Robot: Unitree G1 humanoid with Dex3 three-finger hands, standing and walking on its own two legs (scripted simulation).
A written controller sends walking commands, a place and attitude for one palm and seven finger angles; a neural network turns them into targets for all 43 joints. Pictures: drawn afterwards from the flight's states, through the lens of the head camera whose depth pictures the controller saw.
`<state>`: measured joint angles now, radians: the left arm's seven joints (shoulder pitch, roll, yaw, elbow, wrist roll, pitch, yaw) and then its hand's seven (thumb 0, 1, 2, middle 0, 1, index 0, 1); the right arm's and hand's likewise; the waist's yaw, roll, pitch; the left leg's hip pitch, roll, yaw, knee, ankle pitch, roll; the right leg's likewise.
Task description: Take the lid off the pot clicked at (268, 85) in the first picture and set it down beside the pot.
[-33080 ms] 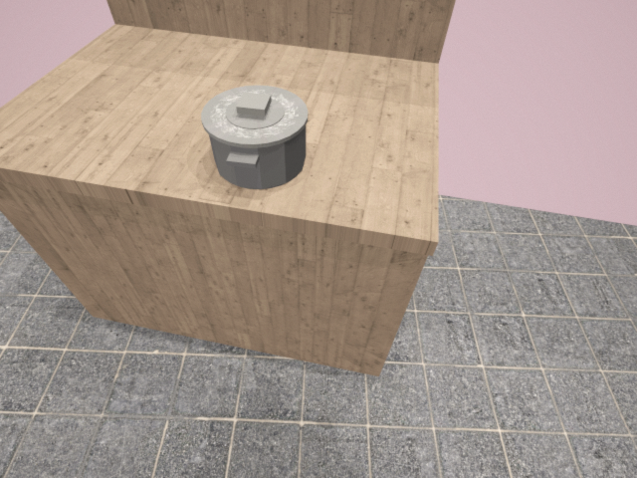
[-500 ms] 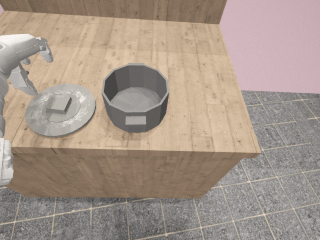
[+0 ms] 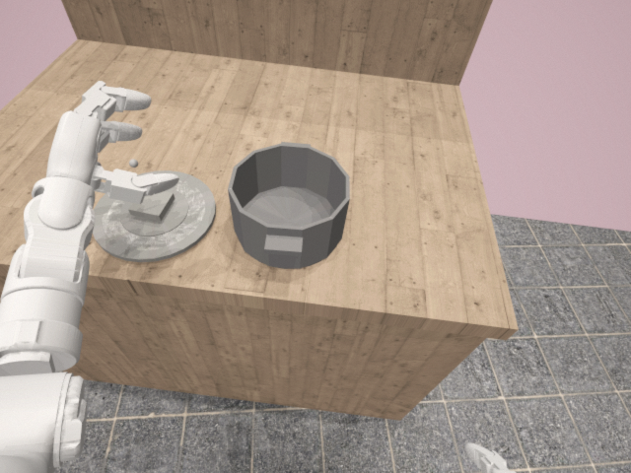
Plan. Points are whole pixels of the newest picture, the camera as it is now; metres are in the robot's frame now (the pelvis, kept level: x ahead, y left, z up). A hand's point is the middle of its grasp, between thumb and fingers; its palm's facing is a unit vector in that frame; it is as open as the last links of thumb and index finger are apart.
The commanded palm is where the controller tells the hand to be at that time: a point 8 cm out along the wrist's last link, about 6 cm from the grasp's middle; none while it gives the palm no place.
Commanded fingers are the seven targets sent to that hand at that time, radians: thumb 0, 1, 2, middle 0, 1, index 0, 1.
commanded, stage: draw the hand back to the body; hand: left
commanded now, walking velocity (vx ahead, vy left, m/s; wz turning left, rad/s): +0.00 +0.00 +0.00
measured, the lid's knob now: (152, 203) +0.50 +0.30 -0.01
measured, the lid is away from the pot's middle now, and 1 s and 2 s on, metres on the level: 0.23 0.23 0.23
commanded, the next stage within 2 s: step back with the hand held close in 1.58 s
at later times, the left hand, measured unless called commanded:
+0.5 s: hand (139, 197) +0.35 +0.22 +0.17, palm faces +0.43 -0.86 -0.28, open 9.1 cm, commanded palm +0.29 +0.26 +0.18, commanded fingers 0.00 0.68 0.82 -0.23 -0.45 -0.23 -0.45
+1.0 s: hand (135, 274) +0.26 +0.19 +0.17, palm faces +0.44 -0.84 -0.30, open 7.5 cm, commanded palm +0.20 +0.22 +0.18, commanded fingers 0.00 0.90 0.90 -0.20 -0.30 -0.20 -0.30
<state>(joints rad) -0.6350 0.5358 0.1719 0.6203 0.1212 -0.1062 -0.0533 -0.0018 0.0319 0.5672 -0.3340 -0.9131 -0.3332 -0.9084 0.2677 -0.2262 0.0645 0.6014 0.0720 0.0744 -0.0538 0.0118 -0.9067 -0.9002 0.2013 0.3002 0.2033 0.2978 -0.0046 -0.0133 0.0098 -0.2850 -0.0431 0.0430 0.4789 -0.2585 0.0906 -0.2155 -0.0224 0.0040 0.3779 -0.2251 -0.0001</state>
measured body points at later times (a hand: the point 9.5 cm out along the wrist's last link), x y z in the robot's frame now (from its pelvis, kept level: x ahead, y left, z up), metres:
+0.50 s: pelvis +0.02 -0.06 +0.00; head +0.02 -0.07 +0.45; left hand +0.32 +0.26 +0.19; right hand +0.16 -0.31 -0.10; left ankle -0.01 +0.05 -0.74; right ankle -0.02 -0.16 -0.74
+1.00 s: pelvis +0.01 -0.08 +0.00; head -0.01 -0.10 +0.45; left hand +0.23 +0.24 +0.18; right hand +0.19 -0.31 -0.09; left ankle -0.01 +0.05 -0.74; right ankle -0.02 -0.16 -0.74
